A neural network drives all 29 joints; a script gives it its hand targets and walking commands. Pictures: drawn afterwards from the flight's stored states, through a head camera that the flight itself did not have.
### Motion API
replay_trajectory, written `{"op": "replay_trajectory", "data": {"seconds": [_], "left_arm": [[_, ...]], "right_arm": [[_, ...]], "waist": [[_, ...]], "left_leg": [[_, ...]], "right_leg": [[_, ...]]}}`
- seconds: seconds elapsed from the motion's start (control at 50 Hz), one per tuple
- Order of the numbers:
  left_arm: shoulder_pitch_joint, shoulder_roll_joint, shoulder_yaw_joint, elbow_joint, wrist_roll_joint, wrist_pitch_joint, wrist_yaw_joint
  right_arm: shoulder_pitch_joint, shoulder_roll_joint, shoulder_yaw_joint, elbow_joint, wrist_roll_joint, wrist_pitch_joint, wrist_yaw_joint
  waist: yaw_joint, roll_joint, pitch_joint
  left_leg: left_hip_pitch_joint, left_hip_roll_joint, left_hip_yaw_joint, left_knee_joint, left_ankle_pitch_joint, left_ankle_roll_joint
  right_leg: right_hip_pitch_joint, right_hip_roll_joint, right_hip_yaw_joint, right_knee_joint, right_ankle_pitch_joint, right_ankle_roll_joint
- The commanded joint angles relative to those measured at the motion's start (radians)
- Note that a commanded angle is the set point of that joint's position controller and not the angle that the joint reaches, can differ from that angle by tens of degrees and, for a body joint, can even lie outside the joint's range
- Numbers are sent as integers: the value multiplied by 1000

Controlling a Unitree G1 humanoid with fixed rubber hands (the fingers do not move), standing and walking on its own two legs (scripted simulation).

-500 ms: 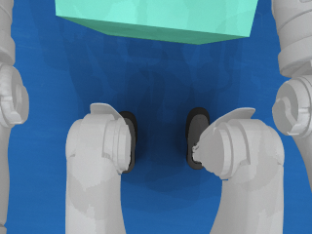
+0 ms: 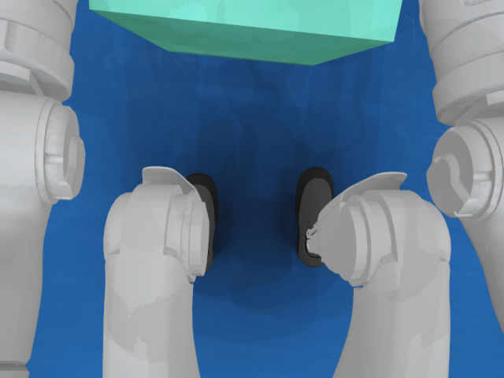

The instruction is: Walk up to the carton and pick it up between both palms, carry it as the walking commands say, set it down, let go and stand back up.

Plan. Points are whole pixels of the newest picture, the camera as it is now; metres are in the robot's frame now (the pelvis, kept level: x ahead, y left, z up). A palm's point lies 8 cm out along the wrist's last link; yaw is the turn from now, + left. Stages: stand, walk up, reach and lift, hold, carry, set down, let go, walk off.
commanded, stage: reach and lift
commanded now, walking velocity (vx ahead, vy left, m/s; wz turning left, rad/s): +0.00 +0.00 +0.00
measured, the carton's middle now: out of the picture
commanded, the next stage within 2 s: none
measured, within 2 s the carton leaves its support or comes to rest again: leaves its support in 0.98 s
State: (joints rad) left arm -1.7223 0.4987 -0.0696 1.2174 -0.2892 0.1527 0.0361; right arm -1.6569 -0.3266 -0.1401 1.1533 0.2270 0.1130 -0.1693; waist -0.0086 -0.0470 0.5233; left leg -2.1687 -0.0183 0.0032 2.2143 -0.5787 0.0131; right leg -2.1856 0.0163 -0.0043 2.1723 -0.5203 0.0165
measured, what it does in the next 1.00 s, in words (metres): stands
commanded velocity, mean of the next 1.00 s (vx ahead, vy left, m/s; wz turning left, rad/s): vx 0.00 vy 0.00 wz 0.00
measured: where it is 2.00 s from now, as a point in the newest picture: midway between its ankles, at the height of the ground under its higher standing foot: (257, 235)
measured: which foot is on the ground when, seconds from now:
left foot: down 0.00-1.00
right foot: down 0.00-1.00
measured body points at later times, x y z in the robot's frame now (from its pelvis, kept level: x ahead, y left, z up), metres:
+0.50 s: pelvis +0.01 +0.01 +0.00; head +0.38 +0.04 +0.23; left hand +0.61 +0.19 -0.15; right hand +0.59 -0.15 -0.16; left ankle +0.12 +0.11 -0.34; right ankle +0.14 -0.12 -0.34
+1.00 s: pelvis +0.00 +0.00 +0.00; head +0.38 +0.02 +0.23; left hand +0.60 +0.19 -0.14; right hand +0.59 -0.15 -0.15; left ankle +0.12 +0.11 -0.34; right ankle +0.14 -0.12 -0.34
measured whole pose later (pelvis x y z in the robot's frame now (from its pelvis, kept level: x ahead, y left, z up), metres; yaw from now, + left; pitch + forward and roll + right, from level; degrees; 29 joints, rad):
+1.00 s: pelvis +0.00 +0.00 +0.00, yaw +0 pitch +30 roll -1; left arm -1.61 0.43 0.16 0.97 -0.13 0.28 0.03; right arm -1.52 -0.28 -0.23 0.87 0.15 0.30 -0.19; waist 0.00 -0.05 0.53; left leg -2.16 -0.03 -0.02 2.22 -0.60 0.00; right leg -2.17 0.07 0.00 2.18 -0.54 0.04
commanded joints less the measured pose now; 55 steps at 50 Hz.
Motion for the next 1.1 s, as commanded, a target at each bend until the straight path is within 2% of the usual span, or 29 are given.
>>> {"op": "replay_trajectory", "data": {"seconds": [0.0,0.02,0.04,0.1,0.12,0.14,0.2,0.24,0.28,0.3,0.32,0.36,0.38,0.4,0.48,0.5,0.56,0.6,0.64,0.74,0.76,0.8,0.82,0.86,0.9,0.98,1.04,1.06,1.08], "left_arm": [[-297,4,71,-30,83,-32,-11],[-250,-58,60,-10,79,-29,-23],[-277,-44,62,-50,107,-40,-20],[-324,-66,52,-134,79,-64,-21],[-306,-154,35,-126,54,-53,-29],[-376,-107,29,-185,40,-69,-21],[-407,-220,-36,-166,-19,-63,-44],[-381,-383,-42,-128,2,-44,-79],[-451,-598,-65,-130,14,-31,-132],[-446,-735,-79,-129,18,-24,-165],[-402,-813,-47,-116,68,0,-190],[-416,-884,-35,-169,90,23,-228],[-411,-931,-53,-164,81,35,-248],[-410,-952,-47,-188,87,38,-254],[-302,-1013,-26,-165,130,99,-284],[-329,-1019,-49,-214,109,90,-283],[-340,-1030,-75,-245,124,98,-293],[-307,-1048,-41,-238,117,111,-308],[-277,-1050,-27,-214,121,115,-317],[-369,-1073,-66,-334,95,92,-313],[-362,-1072,-67,-322,107,97,-312],[-402,-1051,-86,-386,81,97,-304],[-448,-1039,-112,-426,83,101,-300],[-504,-1025,-126,-467,71,108,-291],[-567,-1013,-150,-524,32,121,-293],[-505,-1056,-107,-446,77,139,-291],[-448,-1072,-70,-399,113,149,-289],[-434,-1054,-30,-390,142,151,-287],[-368,-1044,-15,-316,171,162,-287]], "right_arm": [[-265,-34,-42,-94,-80,-13,15],[-265,-17,-31,-103,-71,-17,22],[-281,42,3,-157,-46,-18,31],[-369,89,47,-252,-21,-34,37],[-406,37,24,-296,-53,-42,37],[-424,78,71,-295,-20,-40,31],[-402,181,105,-227,-34,-25,41],[-396,352,115,-229,-26,-15,85],[-501,538,155,-295,7,-4,152],[-520,670,179,-286,14,7,188],[-543,685,172,-322,0,7,216],[-547,760,157,-339,-15,29,262],[-577,773,140,-361,-31,32,273],[-562,775,148,-358,-27,46,286],[-485,777,118,-378,-50,82,324],[-524,782,137,-404,-49,85,323],[-475,831,123,-362,-44,91,333],[-536,847,157,-449,-29,92,324],[-490,889,136,-396,-40,100,324],[-579,937,218,-511,8,82,302],[-530,944,207,-474,0,91,309],[-594,942,252,-526,26,100,286],[-632,964,251,-571,41,99,280],[-694,965,258,-624,59,107,270],[-757,952,287,-675,74,119,256],[-726,935,238,-647,24,132,252],[-772,926,257,-697,21,133,253],[-780,954,245,-689,22,145,262],[-719,938,219,-607,1,152,272]], "waist": [[-33,72,-1264],[-24,113,-1276],[29,118,-1287],[45,97,-1363],[-34,109,-1337],[12,64,-1450],[-68,54,-1364],[-79,45,-1320],[-27,100,-1317],[-33,50,-1315],[4,115,-1257],[7,96,-1196],[-34,116,-1216],[-12,85,-1225],[-42,175,-1199],[-38,131,-1209],[-58,159,-1199],[3,157,-1248],[-46,104,-1200],[17,84,-1396],[13,140,-1418],[9,73,-1604],[45,108,-1657],[18,121,-1737],[-4,50,-1842],[-4,140,-1808],[23,111,-1744],[63,101,-1715],[50,114,-1632]], "left_leg": [[468,-13,-6,-192,217,-15],[467,-13,3,-183,218,-18],[468,-15,5,-195,242,-14],[469,-14,-2,-179,330,-12],[499,-26,-4,-180,326,-16],[530,-24,-4,-170,350,-11],[485,-24,-9,-171,303,-10],[554,-34,-34,-194,280,1],[595,-38,-20,-177,258,5],[591,-49,-31,-194,266,10],[567,-58,-1,-184,268,5],[538,-52,-12,-183,262,12],[581,-55,-29,-182,280,7],[552,-64,-15,-164,272,4],[616,-53,-21,-176,265,-5],[577,-54,-30,-166,268,1],[605,-56,-22,-169,272,-1],[541,-56,2,-146,266,-1],[517,-59,-23,-155,290,13],[504,-58,2,-148,368,9],[582,-59,14,-169,380,3],[591,-58,29,-151,382,6],[649,-65,40,-153,406,0],[693,-49,43,-163,386,10],[703,-60,31,-171,395,8],[757,-60,50,-196,371,9],[692,-63,47,-202,357,14],[701,-63,46,-217,351,28],[674,-55,43,-218,303,23]], "right_leg": [[659,53,-55,-115,250,6],[698,52,-38,-123,252,2],[705,60,-37,-121,280,10],[759,64,-32,-90,397,9],[709,64,-55,-91,371,5],[817,64,-34,-90,407,4],[758,63,-47,-88,367,2],[706,74,-71,-98,308,7],[644,85,-60,-94,240,-8],[637,88,-89,-82,237,-5],[599,93,-70,-103,225,-15],[514,93,-80,-90,210,-15],[476,90,-99,-84,213,-10],[481,90,-99,-74,203,-12],[394,80,-103,-87,175,-17],[409,78,-106,-69,183,-14],[351,77,-115,-78,166,-12],[441,75,-87,-80,182,-11],[438,78,-101,-85,216,-3],[593,88,-70,-74,346,-6],[541,88,-93,-74,315,0],[716,97,-93,-69,358,8],[690,104,-86,-85,355,8],[711,105,-92,-92,349,4],[887,94,-94,-90,420,6],[739,100,-113,-127,315,2],[732,104,-112,-146,299,7],[698,115,-100,-153,277,5],[635,107,-110,-151,228,4]]}}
